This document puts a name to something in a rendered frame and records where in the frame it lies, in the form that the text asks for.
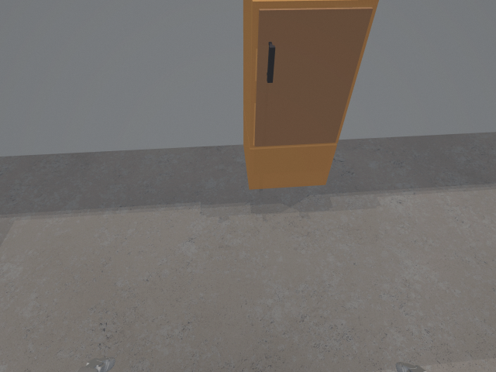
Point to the handle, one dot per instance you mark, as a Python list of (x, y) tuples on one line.
[(270, 67)]

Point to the cupboard door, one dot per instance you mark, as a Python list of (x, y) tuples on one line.
[(316, 55)]

